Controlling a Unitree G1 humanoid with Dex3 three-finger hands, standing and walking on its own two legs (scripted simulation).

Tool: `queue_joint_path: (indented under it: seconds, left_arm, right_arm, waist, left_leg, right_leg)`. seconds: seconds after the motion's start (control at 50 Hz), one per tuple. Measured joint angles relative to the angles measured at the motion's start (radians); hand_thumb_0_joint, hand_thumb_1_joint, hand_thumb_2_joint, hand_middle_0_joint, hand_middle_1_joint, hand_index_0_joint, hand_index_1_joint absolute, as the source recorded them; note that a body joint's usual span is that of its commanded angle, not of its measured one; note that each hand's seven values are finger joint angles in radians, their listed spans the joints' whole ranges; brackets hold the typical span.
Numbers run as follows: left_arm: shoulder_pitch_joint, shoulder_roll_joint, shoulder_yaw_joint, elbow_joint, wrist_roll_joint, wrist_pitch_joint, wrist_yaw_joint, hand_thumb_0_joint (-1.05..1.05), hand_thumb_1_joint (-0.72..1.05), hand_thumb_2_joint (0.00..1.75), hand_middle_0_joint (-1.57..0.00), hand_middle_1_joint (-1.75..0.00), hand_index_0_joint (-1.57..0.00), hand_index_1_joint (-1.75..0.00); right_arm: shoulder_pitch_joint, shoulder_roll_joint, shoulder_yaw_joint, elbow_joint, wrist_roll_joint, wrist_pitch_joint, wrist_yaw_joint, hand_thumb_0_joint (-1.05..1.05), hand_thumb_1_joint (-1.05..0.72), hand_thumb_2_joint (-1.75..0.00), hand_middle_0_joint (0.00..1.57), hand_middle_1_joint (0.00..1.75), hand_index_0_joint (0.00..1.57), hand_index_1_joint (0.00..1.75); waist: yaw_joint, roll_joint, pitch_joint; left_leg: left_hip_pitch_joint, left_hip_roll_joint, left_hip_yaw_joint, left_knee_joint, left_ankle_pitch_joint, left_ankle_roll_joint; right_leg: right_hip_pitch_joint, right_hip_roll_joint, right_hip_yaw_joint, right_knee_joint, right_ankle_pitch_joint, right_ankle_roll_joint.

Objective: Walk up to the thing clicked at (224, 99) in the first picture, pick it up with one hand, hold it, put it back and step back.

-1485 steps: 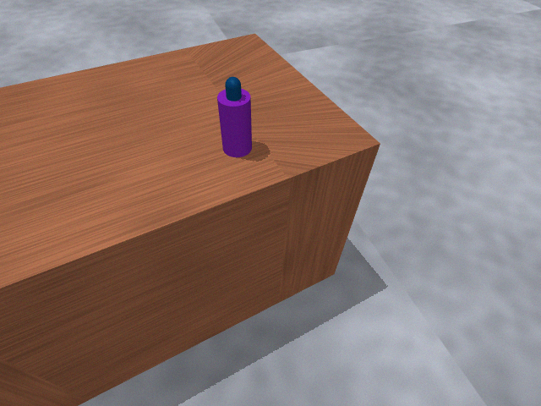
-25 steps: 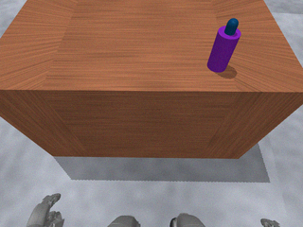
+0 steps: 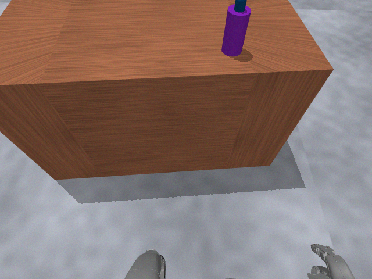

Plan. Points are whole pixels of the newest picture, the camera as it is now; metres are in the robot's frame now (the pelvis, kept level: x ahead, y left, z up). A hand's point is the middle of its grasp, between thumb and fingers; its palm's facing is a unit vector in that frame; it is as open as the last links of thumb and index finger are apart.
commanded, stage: step back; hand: right
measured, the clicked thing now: (236, 25) +0.86 -0.13 +0.04
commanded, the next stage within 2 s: stand in 1.80 s
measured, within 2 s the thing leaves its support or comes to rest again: neither
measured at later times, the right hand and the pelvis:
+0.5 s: hand out of the picture -0.06 -0.28 -0.13, palm faces -0.14 +0.90 -0.42, open 7.4 cm; pelvis -0.16 -0.02 +0.01, yaw +5 degrees
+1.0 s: hand out of the picture -0.19 -0.31 -0.15, palm faces -0.17 +0.92 -0.36, open 7.4 cm; pelvis -0.27 -0.05 +0.01, yaw +6 degrees
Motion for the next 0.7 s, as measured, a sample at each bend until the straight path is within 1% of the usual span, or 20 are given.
queue_joint_path:
  seconds: [0.04,0.06,0.1,0.14,0.2,0.26,0.3,0.32,0.34,0.36,0.4,0.42,0.46,0.5,0.54,0.6,0.64,0.66,0.68,0.7]
  left_arm:
    - [0.016,-0.009,-0.008,-0.006,0.008,0.002,-0.009,0.00,0.91,0.90,-0.20,-0.30,-0.20,-0.30]
    - [0.024,-0.012,-0.011,-0.010,0.008,0.003,-0.008,0.00,0.91,0.90,-0.20,-0.30,-0.20,-0.30]
    - [0.026,-0.020,-0.016,-0.012,0.010,0.006,-0.002,0.00,0.91,0.90,-0.20,-0.30,-0.20,-0.30]
    - [0.016,-0.024,-0.015,-0.021,0.013,0.007,0.004,0.01,0.90,0.90,-0.20,-0.30,-0.21,-0.30]
    - [-0.017,-0.018,-0.013,-0.051,0.015,0.003,0.013,0.01,0.90,0.90,-0.20,-0.30,-0.21,-0.30]
    - [-0.062,-0.005,-0.013,-0.086,0.012,-0.001,0.023,0.01,0.90,0.90,-0.20,-0.30,-0.21,-0.30]
    - [-0.093,0.005,-0.015,-0.103,0.005,0.001,0.025,0.00,0.90,0.90,-0.20,-0.30,-0.21,-0.30]
    - [-0.108,0.010,-0.017,-0.108,0.001,0.004,0.024,0.00,0.90,0.90,-0.20,-0.30,-0.21,-0.30]
    - [-0.126,0.019,-0.016,-0.107,-0.003,0.008,0.024,0.00,0.90,0.90,-0.20,-0.30,-0.20,-0.30]
    - [-0.136,0.023,-0.016,-0.102,-0.008,0.012,0.024,0.00,0.90,0.90,-0.20,-0.30,-0.20,-0.30]
    - [-0.140,0.017,-0.017,-0.083,-0.011,0.024,0.025,0.00,0.91,0.90,-0.20,-0.30,-0.20,-0.30]
    - [-0.139,0.017,-0.016,-0.074,-0.015,0.029,0.025,0.00,0.91,0.90,-0.20,-0.30,-0.20,-0.30]
    - [-0.127,0.020,-0.014,-0.060,-0.022,0.030,0.023,0.00,0.91,0.90,-0.20,-0.30,-0.20,-0.30]
    - [-0.111,0.019,-0.010,-0.051,-0.022,0.025,0.020,0.00,0.91,0.90,-0.20,-0.30,-0.20,-0.30]
    - [-0.092,0.018,-0.009,-0.044,-0.018,0.018,0.017,0.00,0.91,0.90,-0.20,-0.30,-0.20,-0.30]
    - [-0.063,0.017,-0.012,-0.019,-0.013,0.004,0.010,0.00,0.91,0.90,-0.20,-0.30,-0.20,-0.30]
    - [-0.043,0.015,-0.012,0.009,-0.009,-0.011,0.006,0.00,0.91,0.90,-0.20,-0.30,-0.20,-0.30]
    - [-0.041,0.001,-0.011,0.030,-0.003,-0.019,0.007,0.00,0.91,0.90,-0.20,-0.30,-0.20,-0.30]
    - [-0.032,-0.009,-0.012,0.044,0.005,-0.022,0.005,0.00,0.91,0.90,-0.20,-0.30,-0.20,-0.30]
    - [-0.015,-0.011,-0.015,0.052,0.011,-0.023,0.001,0.00,0.91,0.90,-0.20,-0.30,-0.20,-0.30]
  right_arm:
    - [0.018,0.003,-0.007,0.022,0.008,0.013,-0.010,0.01,-0.90,-0.90,0.21,0.30,0.20,0.30]
    - [0.030,0.005,-0.006,0.031,0.010,0.018,-0.012,0.01,-0.90,-0.90,0.21,0.30,0.20,0.30]
    - [0.057,-0.001,-0.004,0.040,0.017,0.014,-0.015,0.01,-0.90,-0.90,0.21,0.30,0.20,0.30]
    - [0.082,-0.007,-0.002,0.044,0.018,0.005,-0.018,0.01,-0.90,-0.90,0.21,0.30,0.20,0.30]
    - [0.115,-0.009,0.001,0.055,0.013,0.002,-0.021,0.01,-0.90,-0.90,0.21,0.30,0.20,0.30]
    - [0.132,0.000,0.004,0.067,0.005,0.003,-0.019,0.01,-0.90,-0.90,0.21,0.30,0.20,0.30]
    - [0.138,0.006,0.005,0.071,0.001,-0.003,-0.014,0.01,-0.90,-0.90,0.21,0.30,0.20,0.30]
    - [0.139,0.009,0.003,0.074,0.000,-0.008,-0.012,0.01,-0.90,-0.90,0.21,0.30,0.20,0.30]
    - [0.131,0.021,0.001,0.081,-0.003,-0.011,-0.012,0.01,-0.90,-0.90,0.21,0.30,0.20,0.30]
    - [0.125,0.029,0.004,0.084,-0.005,-0.009,-0.008,0.01,-0.90,-0.90,0.21,0.30,0.20,0.30]
    - [0.119,0.031,0.011,0.080,-0.010,-0.009,0.003,0.01,-0.90,-0.90,0.21,0.30,0.20,0.30]
    - [0.116,0.033,0.014,0.079,-0.013,-0.011,0.003,0.01,-0.90,-0.90,0.21,0.30,0.20,0.30]
    - [0.108,0.039,0.020,0.074,-0.017,-0.012,-0.001,0.01,-0.90,-0.90,0.21,0.30,0.20,0.30]
    - [0.095,0.039,0.021,0.064,-0.019,-0.012,-0.003,0.01,-0.90,-0.90,0.21,0.30,0.20,0.30]
    - [0.076,0.034,0.018,0.050,-0.022,-0.012,-0.004,0.01,-0.90,-0.90,0.21,0.30,0.20,0.30]
    - [0.046,0.022,0.013,0.028,-0.023,-0.014,-0.002,0.01,-0.90,-0.90,0.21,0.30,0.20,0.30]
    - [0.029,0.011,0.011,0.021,-0.019,-0.009,0.002,0.01,-0.90,-0.90,0.21,0.30,0.20,0.30]
    - [0.017,-0.001,0.008,0.025,-0.017,-0.005,0.003,0.01,-0.90,-0.90,0.21,0.30,0.20,0.30]
    - [0.015,-0.005,0.003,0.033,-0.014,0.000,0.001,0.01,-0.90,-0.90,0.21,0.30,0.20,0.30]
    - [0.023,-0.001,0.001,0.044,-0.011,0.006,-0.002,0.01,-0.90,-0.90,0.21,0.30,0.20,0.30]
  waist:
    - [0.009,-0.010,-0.024]
    - [0.018,-0.023,-0.035]
    - [0.017,-0.030,-0.048]
    - [0.009,-0.028,-0.052]
    - [-0.001,-0.025,-0.044]
    - [-0.011,-0.034,-0.027]
    - [-0.017,-0.045,-0.016]
    - [-0.022,-0.052,-0.011]
    - [-0.018,-0.081,0.006]
    - [-0.012,-0.097,0.014]
    - [-0.024,-0.083,0.008]
    - [-0.030,-0.077,0.003]
    - [-0.028,-0.076,-0.014]
    - [-0.021,-0.073,-0.026]
    - [-0.013,-0.066,-0.030]
    - [-0.002,-0.055,-0.037]
    - [0.006,-0.044,-0.045]
    - [0.003,-0.009,-0.036]
    - [-0.002,0.011,-0.037]
    - [0.006,0.004,-0.052]
  left_leg:
    - [-0.042,-0.073,-0.058,0.124,-0.198,-0.003]
    - [-0.061,-0.116,-0.081,0.218,-0.251,-0.005]
    - [-0.079,-0.178,-0.113,0.361,-0.275,-0.004]
    - [-0.068,-0.200,-0.116,0.433,-0.278,-0.009]
    - [-0.002,-0.190,-0.099,0.399,-0.308,-0.018]
    - [0.090,-0.156,-0.057,0.247,-0.330,-0.017]
    - [0.161,-0.134,-0.028,0.092,-0.281,-0.008]
    - [0.194,-0.130,-0.017,0.007,-0.204,0.002]
    - [0.200,-0.148,-0.004,-0.014,-0.159,0.014]
    - [0.193,-0.155,0.007,-0.009,-0.150,0.023]
    - [0.167,-0.135,-0.003,0.006,-0.141,0.034]
    - [0.160,-0.123,-0.009,-0.002,-0.128,0.036]
    - [0.150,-0.104,-0.007,-0.030,-0.095,0.033]
    - [0.133,-0.085,-0.004,-0.049,-0.065,0.030]
    - [0.112,-0.068,0.003,-0.058,-0.040,0.026]
    - [0.071,-0.044,0.019,-0.047,-0.014,0.016]
    - [0.035,-0.026,0.027,-0.016,-0.010,0.006]
    - [0.022,-0.005,0.007,0.010,-0.018,0.010]
    - [0.008,-0.014,-0.030,0.037,-0.080,0.014]
    - [-0.007,-0.046,-0.061,0.079,-0.169,0.011]
  right_leg:
    - [-0.032,-0.019,0.006,0.025,0.010,-0.012]
    - [-0.042,-0.035,0.016,0.025,0.020,-0.016]
    - [-0.054,-0.056,0.019,0.003,0.051,-0.015]
    - [-0.070,-0.066,0.010,-0.012,0.077,-0.015]
    - [-0.101,-0.073,-0.016,-0.012,0.104,-0.017]
    - [-0.142,-0.086,-0.046,0.011,0.121,-0.016]
    - [-0.177,-0.098,-0.063,0.043,0.126,-0.011]
    - [-0.196,-0.107,-0.070,0.067,0.124,-0.007]
    - [-0.209,-0.126,-0.058,0.088,0.126,-0.002]
    - [-0.222,-0.122,-0.036,0.105,0.102,-0.007]
    - [-0.258,-0.057,0.011,0.244,-0.061,-0.012]
    - [-0.273,-0.020,0.038,0.334,-0.102,-0.016]
    - [-0.285,0.030,0.076,0.472,-0.120,-0.021]
    - [-0.261,0.045,0.080,0.508,-0.123,-0.014]
    - [-0.208,0.034,0.070,0.445,-0.127,-0.001]
    - [-0.099,-0.004,0.040,0.220,-0.108,0.001]
    - [-0.015,-0.019,0.018,0.019,-0.031,-0.013]
    - [-0.003,0.005,0.003,-0.009,0.008,-0.016]
    - [-0.007,0.017,-0.009,-0.006,0.021,-0.019]
    - [-0.023,0.011,-0.004,0.006,0.024,-0.027]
